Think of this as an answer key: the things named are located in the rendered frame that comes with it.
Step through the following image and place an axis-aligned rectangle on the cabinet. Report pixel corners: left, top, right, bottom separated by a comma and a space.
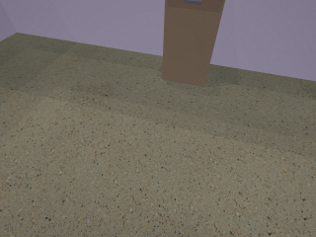
162, 0, 225, 87

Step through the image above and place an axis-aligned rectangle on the drawer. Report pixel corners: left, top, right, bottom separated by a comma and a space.
168, 0, 222, 13

